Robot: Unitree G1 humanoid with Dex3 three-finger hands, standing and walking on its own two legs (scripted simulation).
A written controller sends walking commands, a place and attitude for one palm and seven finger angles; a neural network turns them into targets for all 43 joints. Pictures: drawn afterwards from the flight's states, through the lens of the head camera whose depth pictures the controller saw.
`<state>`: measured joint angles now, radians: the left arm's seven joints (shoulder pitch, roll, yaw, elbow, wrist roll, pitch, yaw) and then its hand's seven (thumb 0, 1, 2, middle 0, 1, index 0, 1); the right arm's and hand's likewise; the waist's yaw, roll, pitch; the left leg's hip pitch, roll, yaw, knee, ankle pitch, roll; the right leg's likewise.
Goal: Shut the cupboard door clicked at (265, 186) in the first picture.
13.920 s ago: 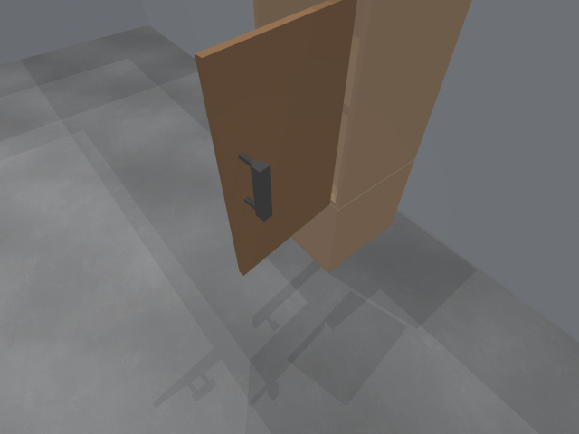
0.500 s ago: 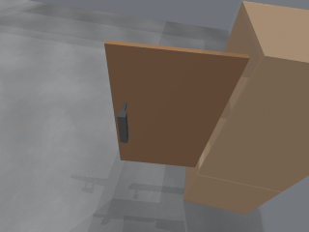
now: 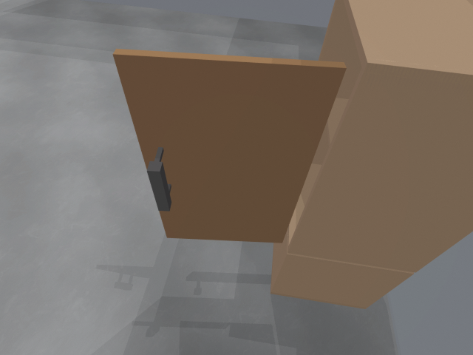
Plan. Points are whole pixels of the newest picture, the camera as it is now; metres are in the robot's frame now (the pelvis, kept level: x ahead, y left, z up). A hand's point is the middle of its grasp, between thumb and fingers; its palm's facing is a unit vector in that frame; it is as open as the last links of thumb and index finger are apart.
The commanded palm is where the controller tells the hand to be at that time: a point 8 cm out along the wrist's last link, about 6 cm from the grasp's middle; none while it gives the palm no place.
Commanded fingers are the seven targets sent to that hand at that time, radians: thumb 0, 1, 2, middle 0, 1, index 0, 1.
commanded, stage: come to a stop and stand still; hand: left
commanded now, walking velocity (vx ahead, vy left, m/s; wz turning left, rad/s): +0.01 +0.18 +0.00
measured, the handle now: (162, 179) +0.46 +0.18 -0.02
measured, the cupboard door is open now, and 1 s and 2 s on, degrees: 97 97 97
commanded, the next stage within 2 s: none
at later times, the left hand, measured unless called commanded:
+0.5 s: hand out of the picture +0.00 +0.19 -0.18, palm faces +0.04 -0.98 -0.19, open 7.3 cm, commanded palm none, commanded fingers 0.00 0.90 0.90 -0.20 -0.30 -0.20 -0.30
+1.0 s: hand out of the picture +0.05 +0.23 -0.17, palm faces -0.01 -0.97 -0.24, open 7.4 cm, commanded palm none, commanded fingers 0.00 0.90 0.90 -0.20 -0.30 -0.20 -0.30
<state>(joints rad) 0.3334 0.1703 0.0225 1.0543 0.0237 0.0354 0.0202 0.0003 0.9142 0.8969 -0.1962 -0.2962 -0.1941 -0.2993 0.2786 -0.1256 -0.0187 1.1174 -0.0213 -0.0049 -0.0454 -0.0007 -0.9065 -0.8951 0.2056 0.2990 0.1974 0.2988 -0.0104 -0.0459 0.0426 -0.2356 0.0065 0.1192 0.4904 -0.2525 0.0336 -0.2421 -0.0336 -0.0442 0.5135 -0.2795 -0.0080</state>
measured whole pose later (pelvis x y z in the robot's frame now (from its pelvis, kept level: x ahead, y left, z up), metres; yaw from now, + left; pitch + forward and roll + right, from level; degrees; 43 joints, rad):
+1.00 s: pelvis +0.03 +0.05 +0.00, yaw +0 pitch +0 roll +0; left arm 0.24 0.18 -0.02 1.07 0.01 0.01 0.04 0.00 0.91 0.90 -0.20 -0.30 -0.20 -0.30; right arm 0.26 -0.19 0.02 1.06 -0.02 -0.02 -0.02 0.00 -0.92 -0.90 0.20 0.30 0.20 0.30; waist 0.00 0.01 0.06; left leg -0.17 -0.06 0.13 0.45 -0.28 0.09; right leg -0.19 -0.09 -0.02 0.50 -0.30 0.05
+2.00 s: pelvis +0.05 -0.03 +0.01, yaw +1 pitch +0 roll +1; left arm 0.27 0.15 -0.01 1.12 0.01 -0.02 0.04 0.00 0.92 0.90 -0.20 -0.30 -0.20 -0.30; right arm 0.25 -0.15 0.01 1.14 -0.01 -0.01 -0.03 0.00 -0.92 -0.90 0.20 0.30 0.19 0.30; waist 0.00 0.00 0.06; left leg -0.12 0.03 0.08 0.39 -0.27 -0.02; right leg -0.13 0.00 -0.07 0.43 -0.31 -0.04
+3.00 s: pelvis +0.04 -0.03 +0.01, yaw +1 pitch +0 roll +1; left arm 0.29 0.13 -0.01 1.13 0.01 -0.02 0.04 0.00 0.91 0.90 -0.20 -0.30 -0.20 -0.30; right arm 0.28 -0.12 0.01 1.16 -0.01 -0.01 -0.04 0.01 -0.92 -0.90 0.20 0.30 0.19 0.30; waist 0.01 -0.01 0.06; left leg -0.11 0.04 0.08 0.38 -0.26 -0.03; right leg -0.12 0.01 -0.07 0.41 -0.29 -0.05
